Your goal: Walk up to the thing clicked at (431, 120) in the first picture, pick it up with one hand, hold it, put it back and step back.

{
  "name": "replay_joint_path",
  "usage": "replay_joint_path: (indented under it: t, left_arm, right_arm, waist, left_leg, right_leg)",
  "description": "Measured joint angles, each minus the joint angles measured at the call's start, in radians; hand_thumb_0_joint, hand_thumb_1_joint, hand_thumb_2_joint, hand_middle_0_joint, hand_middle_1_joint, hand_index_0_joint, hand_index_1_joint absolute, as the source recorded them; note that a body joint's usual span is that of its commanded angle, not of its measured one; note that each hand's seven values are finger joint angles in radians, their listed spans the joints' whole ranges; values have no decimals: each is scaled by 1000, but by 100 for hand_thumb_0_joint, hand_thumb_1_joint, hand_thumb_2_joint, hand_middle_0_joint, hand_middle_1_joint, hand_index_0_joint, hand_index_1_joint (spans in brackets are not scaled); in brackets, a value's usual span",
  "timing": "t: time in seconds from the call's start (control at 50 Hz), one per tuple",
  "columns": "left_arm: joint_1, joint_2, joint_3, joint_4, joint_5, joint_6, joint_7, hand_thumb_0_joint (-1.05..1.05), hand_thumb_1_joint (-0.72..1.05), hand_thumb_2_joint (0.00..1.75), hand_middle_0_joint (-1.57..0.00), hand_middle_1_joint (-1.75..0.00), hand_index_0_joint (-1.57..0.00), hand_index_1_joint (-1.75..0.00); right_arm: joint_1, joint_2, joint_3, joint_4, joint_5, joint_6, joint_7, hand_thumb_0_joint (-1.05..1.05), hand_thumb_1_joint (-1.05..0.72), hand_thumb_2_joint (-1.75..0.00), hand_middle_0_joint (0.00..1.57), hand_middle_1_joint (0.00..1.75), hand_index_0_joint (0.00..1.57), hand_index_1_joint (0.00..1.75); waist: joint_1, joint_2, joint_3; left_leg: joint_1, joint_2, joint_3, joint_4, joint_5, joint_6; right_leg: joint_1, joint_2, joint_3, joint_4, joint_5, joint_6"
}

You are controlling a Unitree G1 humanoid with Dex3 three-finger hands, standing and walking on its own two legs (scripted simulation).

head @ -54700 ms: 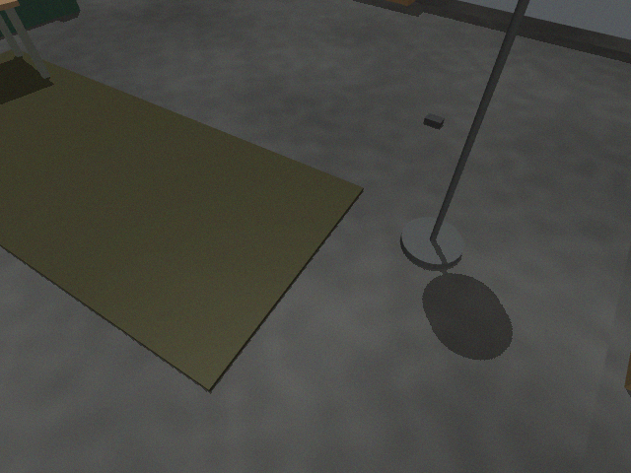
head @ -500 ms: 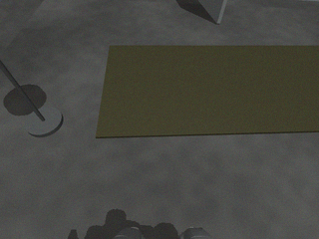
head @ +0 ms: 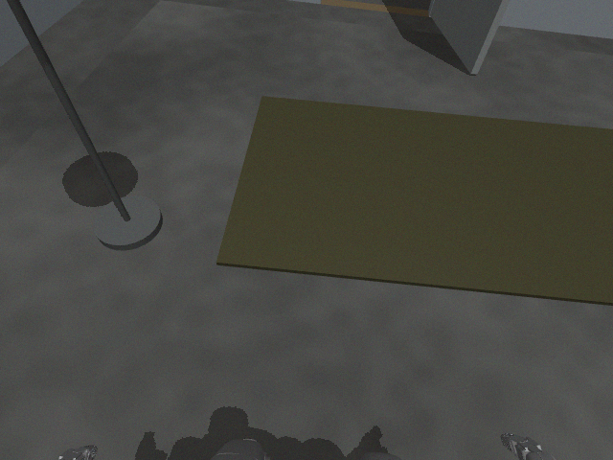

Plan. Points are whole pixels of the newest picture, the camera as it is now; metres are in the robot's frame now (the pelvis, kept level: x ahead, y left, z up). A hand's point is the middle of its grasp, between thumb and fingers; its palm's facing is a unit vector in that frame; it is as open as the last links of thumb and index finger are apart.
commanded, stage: walk up
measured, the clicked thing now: out of the picture +0.13 +0.46 -0.73
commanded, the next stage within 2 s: stand in 0.50 s
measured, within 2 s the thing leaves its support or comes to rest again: neither
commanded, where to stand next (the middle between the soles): +0.08 -0.04 m, yaw +0 degrees
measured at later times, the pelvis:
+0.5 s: pelvis +0.01 -0.02 +0.02, yaw +3 degrees
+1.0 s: pelvis +0.02 -0.02 +0.03, yaw +1 degrees
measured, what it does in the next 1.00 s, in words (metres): stands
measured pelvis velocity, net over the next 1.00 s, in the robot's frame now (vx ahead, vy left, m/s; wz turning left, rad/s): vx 0.02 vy -0.02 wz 0.02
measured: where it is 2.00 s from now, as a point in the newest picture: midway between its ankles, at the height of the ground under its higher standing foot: outside the picture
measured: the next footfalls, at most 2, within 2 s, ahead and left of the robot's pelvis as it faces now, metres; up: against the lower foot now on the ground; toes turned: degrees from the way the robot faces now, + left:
none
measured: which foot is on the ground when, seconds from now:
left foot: down 0.00-1.00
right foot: down 0.00-1.00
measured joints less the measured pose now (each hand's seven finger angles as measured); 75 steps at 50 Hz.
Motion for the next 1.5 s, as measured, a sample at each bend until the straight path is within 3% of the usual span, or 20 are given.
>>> replay_joint_path:
  t: [0.04, 0.08, 0.5, 0.74, 1.5]
  left_arm:
    - [-8, -11, -5, 18, 7, -5, 1, 1, 91, 90, -21, -30, -20, -30]
    - [-9, -15, -16, 36, 10, -3, -4, 1, 91, 90, -21, -30, -20, -30]
    - [-95, -45, -27, 164, -2, -5, -13, 1, 90, 90, -21, -30, -20, -30]
    - [-111, -49, -33, 217, -2, -18, -1, 1, 91, 90, -21, -30, -20, -30]
    - [-85, -60, -34, 220, 3, -14, -1, 1, 91, 90, -21, -30, -20, -30]
  right_arm:
    - [-16, -7, -3, 18, 7, 13, -2, 1, -91, -89, 20, 30, 21, 30]
    - [-23, -5, -5, 36, 9, 19, -1, 1, -91, -89, 20, 30, 21, 30]
    - [-70, 12, 15, 184, 3, 22, 16, 1, -91, -90, 20, 30, 21, 30]
    - [-116, 24, 8, 198, 2, 42, 21, 1, -91, -90, 20, 30, 21, 30]
    - [-86, 26, 8, 224, -1, 47, 22, 1, -91, -90, 20, 30, 21, 30]
  waist:
    - [-6, 21, 7]
    - [-10, 15, -1]
    - [-14, 28, -28]
    - [-12, 30, -25]
    - [-19, 33, -35]
  left_leg:
    - [0, 16, -19, 5, 1, -9]
    - [12, 9, -20, -27, 18, -11]
    - [107, 14, -71, -228, 117, -32]
    - [166, 27, -47, -317, 148, -35]
    - [203, 37, -32, -386, 171, -44]
  right_leg:
    - [16, 15, -18, -23, 21, 40]
    - [22, 7, -20, -35, 21, 49]
    - [138, 13, -78, -240, 104, 42]
    - [183, 24, -56, -325, 143, 42]
    - [197, 31, -43, -358, 153, 33]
